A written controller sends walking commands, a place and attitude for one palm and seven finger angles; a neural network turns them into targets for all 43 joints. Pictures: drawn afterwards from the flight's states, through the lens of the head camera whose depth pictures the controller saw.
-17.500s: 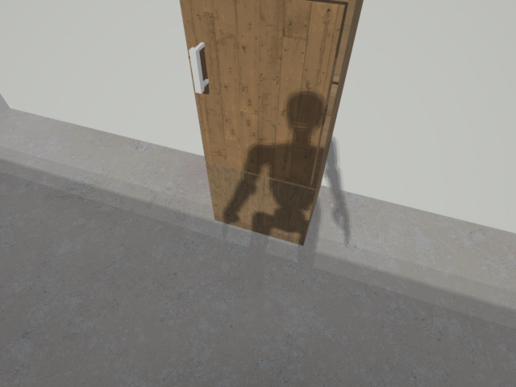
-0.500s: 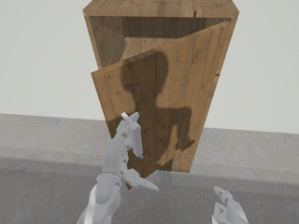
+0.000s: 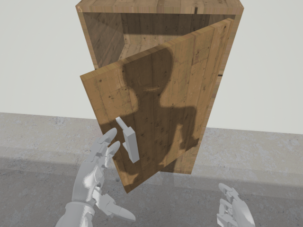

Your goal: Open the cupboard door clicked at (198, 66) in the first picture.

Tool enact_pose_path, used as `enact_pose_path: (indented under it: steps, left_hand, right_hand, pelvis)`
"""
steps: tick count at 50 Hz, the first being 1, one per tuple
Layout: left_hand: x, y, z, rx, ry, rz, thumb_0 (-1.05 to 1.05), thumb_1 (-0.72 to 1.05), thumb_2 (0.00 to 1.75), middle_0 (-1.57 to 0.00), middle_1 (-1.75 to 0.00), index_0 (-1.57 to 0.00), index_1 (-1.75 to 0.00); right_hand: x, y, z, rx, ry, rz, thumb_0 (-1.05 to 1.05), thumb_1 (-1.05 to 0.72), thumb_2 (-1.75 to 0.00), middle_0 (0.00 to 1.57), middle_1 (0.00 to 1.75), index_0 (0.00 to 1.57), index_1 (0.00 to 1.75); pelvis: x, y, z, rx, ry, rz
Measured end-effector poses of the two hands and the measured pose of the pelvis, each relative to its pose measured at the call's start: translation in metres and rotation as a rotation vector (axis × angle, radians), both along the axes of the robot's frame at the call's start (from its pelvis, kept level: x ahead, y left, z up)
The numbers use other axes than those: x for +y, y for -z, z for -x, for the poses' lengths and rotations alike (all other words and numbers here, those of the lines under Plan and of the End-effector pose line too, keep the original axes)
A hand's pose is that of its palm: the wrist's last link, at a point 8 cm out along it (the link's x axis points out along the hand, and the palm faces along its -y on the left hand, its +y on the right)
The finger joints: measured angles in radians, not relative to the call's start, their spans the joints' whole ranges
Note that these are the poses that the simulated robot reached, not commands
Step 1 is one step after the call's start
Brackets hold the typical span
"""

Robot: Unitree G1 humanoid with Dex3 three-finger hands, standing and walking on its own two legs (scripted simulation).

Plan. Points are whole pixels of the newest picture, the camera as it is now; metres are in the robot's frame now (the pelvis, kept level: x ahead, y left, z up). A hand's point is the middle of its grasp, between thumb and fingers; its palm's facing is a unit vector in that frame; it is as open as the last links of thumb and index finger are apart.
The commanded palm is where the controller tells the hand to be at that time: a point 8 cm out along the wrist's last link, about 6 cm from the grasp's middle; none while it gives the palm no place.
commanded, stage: slide the hand sideways off the handle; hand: left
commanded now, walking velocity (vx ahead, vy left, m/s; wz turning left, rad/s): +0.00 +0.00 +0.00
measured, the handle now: (127, 140) +0.31 +0.09 +0.09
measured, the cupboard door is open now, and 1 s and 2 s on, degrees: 42 42 42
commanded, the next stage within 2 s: draw the hand back to the body in 0.34 s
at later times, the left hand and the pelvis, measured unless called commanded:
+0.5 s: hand (100, 191) +0.18 +0.12 +0.09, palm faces -0.09 -1.00 -0.02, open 16.3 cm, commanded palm +0.15 +0.18 +0.10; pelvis +0.00 +0.00 -0.01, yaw +1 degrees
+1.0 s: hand (63, 186) +0.18 +0.18 +0.13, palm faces +0.04 -0.98 -0.18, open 16.0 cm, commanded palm +0.14 +0.24 +0.14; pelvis +0.00 +0.01 +0.01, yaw +0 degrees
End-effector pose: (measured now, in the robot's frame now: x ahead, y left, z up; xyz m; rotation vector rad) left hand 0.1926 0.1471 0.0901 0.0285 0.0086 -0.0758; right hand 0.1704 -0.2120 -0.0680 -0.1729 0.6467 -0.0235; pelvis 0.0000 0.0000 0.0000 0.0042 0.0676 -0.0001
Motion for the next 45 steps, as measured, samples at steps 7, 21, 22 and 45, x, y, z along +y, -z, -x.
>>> enact_pose_path:
  steps: [7, 21, 22, 45]
  left_hand:
    - [0.01, 0.0, 0.008, 0.014, -0.007, 0.001, -0.01, -0.5, 0.3, -0.18, -0.31, -0.18, -0.32]
    - [0.038, 0.003, 0.03, 0.006, -0.028, -0.003, -0.01, -0.5, 0.3, -0.15, -0.3, -0.15, -0.31]
    - [0.036, 0.003, 0.029, -0.002, -0.019, 0.004, -0.01, -0.5, 0.3, -0.15, -0.3, -0.15, -0.31]
    - [0.07, -0.037, 0.035, -0.039, -0.037, -0.063, -0.01, -0.49, 0.3, -0.15, -0.3, -0.15, -0.3]
  right_hand:
    - [-0.007, 0.002, -0.004, -0.012, 0.016, 0.0, 0.01, -0.91, -0.9, 0.21, 0.3, 0.2, 0.3]
    - [-0.009, 0.006, -0.009, -0.042, 0.019, 0.027, 0.01, -0.91, -0.9, 0.21, 0.3, 0.2, 0.3]
    - [-0.008, 0.006, -0.009, -0.047, 0.019, 0.027, 0.01, -0.91, -0.9, 0.21, 0.3, 0.2, 0.3]
    - [0.014, -0.012, -0.007, -0.111, 0.023, -0.001, 0.01, -0.9, -0.9, 0.21, 0.3, 0.2, 0.3]
  pelvis:
    - [-0.003, 0.002, -0.007, 0.018, -0.001, -0.002]
    - [0.0, 0.011, -0.005, 0.039, -0.019, 0.014]
    - [0.001, 0.011, -0.004, 0.04, -0.019, 0.015]
    - [0.013, 0.0, -0.002, -0.023, -0.013, 0.022]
